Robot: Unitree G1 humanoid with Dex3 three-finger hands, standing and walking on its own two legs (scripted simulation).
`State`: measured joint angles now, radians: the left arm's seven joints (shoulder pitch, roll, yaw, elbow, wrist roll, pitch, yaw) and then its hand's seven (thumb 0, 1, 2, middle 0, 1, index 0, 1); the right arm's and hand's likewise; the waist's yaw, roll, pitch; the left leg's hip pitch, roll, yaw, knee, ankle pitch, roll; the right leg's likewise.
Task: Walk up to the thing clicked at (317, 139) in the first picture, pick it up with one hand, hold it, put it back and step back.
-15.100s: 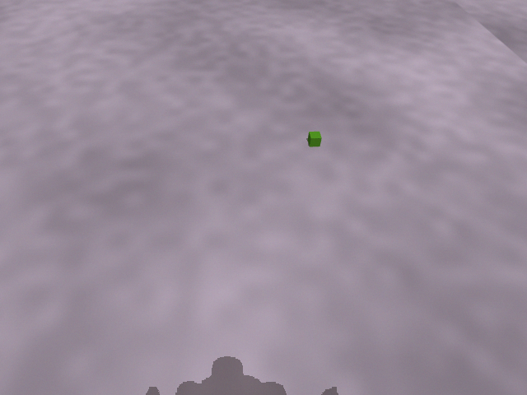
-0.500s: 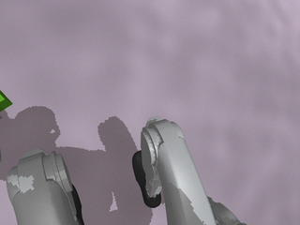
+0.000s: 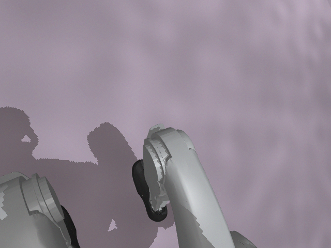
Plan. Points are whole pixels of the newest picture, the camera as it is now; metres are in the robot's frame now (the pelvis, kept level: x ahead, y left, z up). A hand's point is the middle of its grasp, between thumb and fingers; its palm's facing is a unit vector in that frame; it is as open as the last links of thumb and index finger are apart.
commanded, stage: rest palm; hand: left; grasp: from above
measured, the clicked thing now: out of the picture +0.46 +0.32 -0.28
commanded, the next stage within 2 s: close in 0.46 s
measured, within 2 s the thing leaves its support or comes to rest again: neither
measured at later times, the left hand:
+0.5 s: hand out of the picture +0.45 +0.31 -0.25, palm faces -0.37 -0.28 -0.88, open 13.1 cm
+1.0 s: hand out of the picture +0.44 +0.32 -0.25, palm faces -0.39 -0.28 -0.88, open 11.1 cm
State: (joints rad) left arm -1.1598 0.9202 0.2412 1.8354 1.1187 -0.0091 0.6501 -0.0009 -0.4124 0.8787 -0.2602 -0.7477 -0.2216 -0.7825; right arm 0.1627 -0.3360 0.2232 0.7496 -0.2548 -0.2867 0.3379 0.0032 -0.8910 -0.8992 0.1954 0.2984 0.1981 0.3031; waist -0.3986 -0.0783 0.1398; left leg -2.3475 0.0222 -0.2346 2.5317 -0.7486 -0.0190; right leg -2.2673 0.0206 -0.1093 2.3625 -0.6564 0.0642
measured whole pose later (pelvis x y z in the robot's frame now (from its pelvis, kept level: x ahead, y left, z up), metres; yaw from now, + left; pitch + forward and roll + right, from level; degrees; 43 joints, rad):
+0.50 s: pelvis -0.01 +0.00 +0.00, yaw -1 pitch +29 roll -14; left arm -1.19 0.98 0.23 1.89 1.12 -0.01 0.69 0.00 -0.33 0.81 -0.30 -0.75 -0.28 -0.77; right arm 0.14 -0.36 0.27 0.72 -0.26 -0.32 0.36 0.00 -0.90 -0.90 0.19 0.30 0.20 0.30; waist -0.43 -0.12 0.19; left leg -2.33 0.02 -0.26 2.53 -0.74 -0.02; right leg -2.24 0.02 -0.13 2.34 -0.64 0.07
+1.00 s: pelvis -0.01 +0.00 +0.01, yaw -1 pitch +29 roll -14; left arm -1.17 1.00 0.20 1.86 1.09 0.00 0.66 0.00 -0.03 0.57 -0.51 -0.60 -0.51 -0.60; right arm 0.14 -0.36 0.28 0.69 -0.25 -0.32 0.35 0.00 -0.90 -0.90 0.19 0.30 0.20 0.30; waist -0.43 -0.12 0.20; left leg -2.32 0.02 -0.26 2.52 -0.73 -0.01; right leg -2.22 0.03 -0.14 2.32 -0.63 0.07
